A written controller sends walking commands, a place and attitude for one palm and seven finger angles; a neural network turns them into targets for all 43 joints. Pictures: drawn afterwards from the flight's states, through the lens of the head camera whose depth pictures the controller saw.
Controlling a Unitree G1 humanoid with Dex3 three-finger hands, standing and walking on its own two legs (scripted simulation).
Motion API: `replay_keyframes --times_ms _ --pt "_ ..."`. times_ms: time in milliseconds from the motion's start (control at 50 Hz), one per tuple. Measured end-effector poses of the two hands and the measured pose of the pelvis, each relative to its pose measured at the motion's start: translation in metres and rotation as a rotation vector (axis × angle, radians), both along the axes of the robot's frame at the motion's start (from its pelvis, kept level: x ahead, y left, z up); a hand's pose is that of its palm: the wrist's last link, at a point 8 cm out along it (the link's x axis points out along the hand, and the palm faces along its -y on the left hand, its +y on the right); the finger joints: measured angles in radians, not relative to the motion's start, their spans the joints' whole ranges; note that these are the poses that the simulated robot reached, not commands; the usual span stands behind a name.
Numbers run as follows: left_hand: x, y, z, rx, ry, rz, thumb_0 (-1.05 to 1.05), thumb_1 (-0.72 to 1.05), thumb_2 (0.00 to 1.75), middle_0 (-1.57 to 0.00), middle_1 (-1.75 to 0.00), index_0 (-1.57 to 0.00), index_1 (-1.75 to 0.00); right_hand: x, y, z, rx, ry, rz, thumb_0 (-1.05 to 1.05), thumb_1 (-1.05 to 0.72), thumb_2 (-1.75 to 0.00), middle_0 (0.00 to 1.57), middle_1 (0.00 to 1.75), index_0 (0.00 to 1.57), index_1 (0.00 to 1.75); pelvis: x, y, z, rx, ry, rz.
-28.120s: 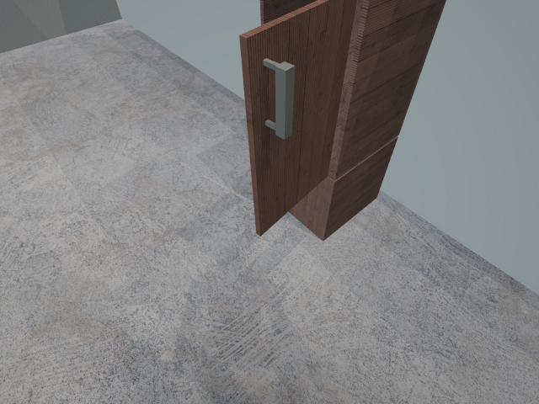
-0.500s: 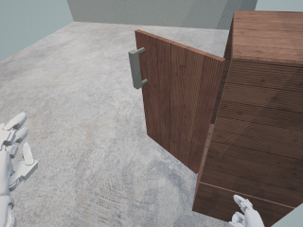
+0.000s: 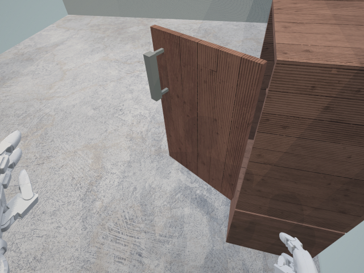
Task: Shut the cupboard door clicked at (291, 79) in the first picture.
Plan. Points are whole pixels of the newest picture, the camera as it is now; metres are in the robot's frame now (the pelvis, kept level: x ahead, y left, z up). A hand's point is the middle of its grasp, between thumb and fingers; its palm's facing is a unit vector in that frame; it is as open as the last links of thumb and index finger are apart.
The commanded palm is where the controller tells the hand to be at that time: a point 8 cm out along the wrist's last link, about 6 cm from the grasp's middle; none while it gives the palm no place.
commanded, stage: step back with the hand held close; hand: left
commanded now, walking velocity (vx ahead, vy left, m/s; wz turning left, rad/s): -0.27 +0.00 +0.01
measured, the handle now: (158, 74) +0.64 +0.13 +0.12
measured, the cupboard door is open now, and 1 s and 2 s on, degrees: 62 62 62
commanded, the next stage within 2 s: stop stepping back and stand still in 1.54 s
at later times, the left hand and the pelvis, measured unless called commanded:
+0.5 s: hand out of the picture +0.14 +0.29 +0.15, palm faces +0.43 -0.77 -0.47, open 7.4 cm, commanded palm +0.08 +0.32 +0.17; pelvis -0.06 +0.03 -0.02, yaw -1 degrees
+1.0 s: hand out of the picture +0.09 +0.29 +0.17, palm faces +0.49 -0.74 -0.46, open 7.4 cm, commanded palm +0.02 +0.32 +0.17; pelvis -0.11 +0.02 -0.04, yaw +2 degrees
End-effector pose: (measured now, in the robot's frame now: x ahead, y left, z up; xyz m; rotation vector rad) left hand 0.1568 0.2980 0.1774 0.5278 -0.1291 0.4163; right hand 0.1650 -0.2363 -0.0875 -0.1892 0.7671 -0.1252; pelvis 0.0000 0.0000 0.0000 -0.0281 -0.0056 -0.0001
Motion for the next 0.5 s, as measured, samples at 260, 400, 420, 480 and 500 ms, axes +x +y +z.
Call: replay_keyframes --times_ms 260,400,420,480,500 --pt "-0.01 0.017 0.004 0.072 -0.02 -0.085 0.01 0.89 0.9 -0.21 -0.3 -0.22 -0.3 -0.036 0.001 0.009 -0.054 0.007 -0.1 0.01 -0.91 -0.9 0.21 0.29 0.2 0.3 -0.025 0.019 -0.007 0.011 0.019 -0.027" --pt "-0.039 0.024 -0.002 0.064 -0.061 -0.069 0.01 0.89 0.9 -0.21 -0.3 -0.22 -0.3 -0.061 0.01 0.009 -0.064 -0.012 -0.084 0.01 -0.91 -0.9 0.21 0.3 0.2 0.3 -0.05 0.025 -0.012 0.003 0.012 -0.025" --pt "-0.044 0.025 -0.004 0.063 -0.067 -0.064 0.01 0.89 0.9 -0.21 -0.3 -0.22 -0.3 -0.065 0.011 0.008 -0.067 -0.012 -0.08 0.01 -0.91 -0.9 0.21 0.3 0.2 0.3 -0.053 0.025 -0.013 0.001 0.011 -0.023" --pt "-0.056 0.028 -0.007 0.062 -0.089 -0.048 0.01 0.89 0.9 -0.21 -0.3 -0.22 -0.3 -0.078 0.014 0.004 -0.074 -0.007 -0.07 0.01 -0.91 -0.9 0.21 0.3 0.2 0.3 -0.062 0.026 -0.017 -0.004 0.006 -0.016" --pt "-0.06 0.029 -0.008 0.064 -0.097 -0.043 0.01 0.89 0.9 -0.21 -0.3 -0.22 -0.3 -0.082 0.014 0.003 -0.077 -0.004 -0.066 0.01 -0.91 -0.9 0.21 0.3 0.2 0.3 -0.065 0.026 -0.018 -0.006 0.004 -0.014"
